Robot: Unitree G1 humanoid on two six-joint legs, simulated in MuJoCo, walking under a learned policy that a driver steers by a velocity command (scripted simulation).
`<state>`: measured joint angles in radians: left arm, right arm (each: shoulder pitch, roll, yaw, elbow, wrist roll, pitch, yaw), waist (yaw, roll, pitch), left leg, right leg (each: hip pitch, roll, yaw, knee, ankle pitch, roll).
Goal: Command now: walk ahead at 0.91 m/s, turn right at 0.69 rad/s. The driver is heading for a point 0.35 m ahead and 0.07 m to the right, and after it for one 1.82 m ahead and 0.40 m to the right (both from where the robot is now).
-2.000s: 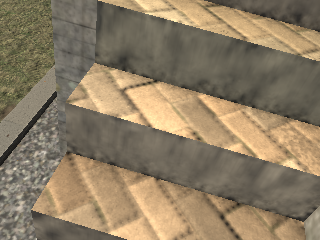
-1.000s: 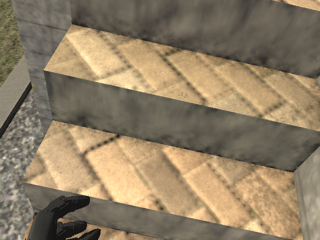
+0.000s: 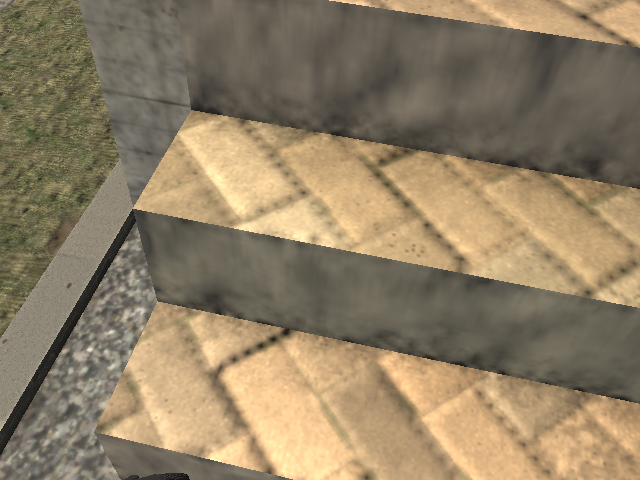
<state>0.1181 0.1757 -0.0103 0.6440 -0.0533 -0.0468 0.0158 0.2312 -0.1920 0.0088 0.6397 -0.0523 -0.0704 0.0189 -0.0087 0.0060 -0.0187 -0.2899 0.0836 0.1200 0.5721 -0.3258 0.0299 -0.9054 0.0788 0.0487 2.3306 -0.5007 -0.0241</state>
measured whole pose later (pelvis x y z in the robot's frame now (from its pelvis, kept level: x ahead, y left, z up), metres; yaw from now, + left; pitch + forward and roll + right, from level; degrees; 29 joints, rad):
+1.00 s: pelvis +0.34 -0.11 +0.32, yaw -5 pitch +1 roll +5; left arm 0.56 0.16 0.01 1.10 0.01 -0.12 0.03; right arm -0.07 -0.16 0.00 0.62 0.00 0.00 0.00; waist -0.02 0.00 -0.12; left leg -0.63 -0.10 0.24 1.18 -0.60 0.15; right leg -0.44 0.01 0.13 1.55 0.02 -0.14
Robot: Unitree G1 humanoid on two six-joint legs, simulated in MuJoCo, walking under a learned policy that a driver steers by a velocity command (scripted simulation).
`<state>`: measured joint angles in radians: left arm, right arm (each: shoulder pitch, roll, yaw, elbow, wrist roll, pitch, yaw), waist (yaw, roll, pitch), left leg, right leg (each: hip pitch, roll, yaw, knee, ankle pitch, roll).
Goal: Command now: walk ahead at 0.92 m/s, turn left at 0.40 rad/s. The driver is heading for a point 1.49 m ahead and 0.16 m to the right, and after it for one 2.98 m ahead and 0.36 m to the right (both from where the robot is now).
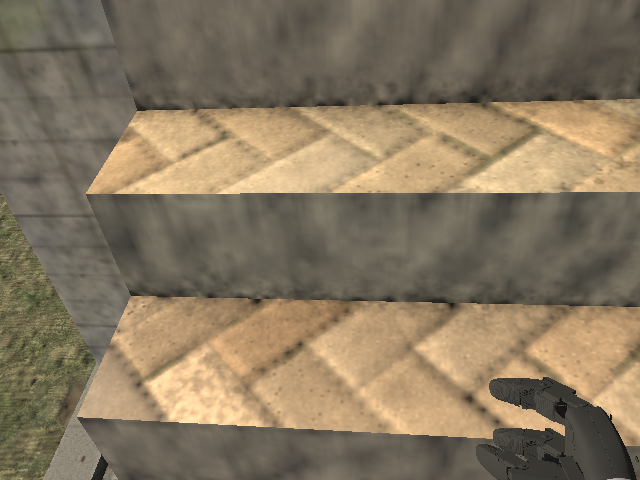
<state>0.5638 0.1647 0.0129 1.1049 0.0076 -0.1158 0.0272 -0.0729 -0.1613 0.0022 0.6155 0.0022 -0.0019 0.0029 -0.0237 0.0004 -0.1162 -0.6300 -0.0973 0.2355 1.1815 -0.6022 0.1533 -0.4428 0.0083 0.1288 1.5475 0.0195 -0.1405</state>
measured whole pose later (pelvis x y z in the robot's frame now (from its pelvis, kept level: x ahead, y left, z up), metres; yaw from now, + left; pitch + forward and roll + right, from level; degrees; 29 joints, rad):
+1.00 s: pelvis +0.20 +0.00 +0.32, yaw +4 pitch -1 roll +1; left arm 0.40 0.13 0.03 1.05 0.02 0.04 0.07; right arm 0.26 -0.12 -0.05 0.95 0.03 0.03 -0.07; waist -0.02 0.01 0.01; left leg -0.11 0.05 0.03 0.33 -0.31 -0.07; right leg -0.24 -0.02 0.12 0.45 -0.19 0.03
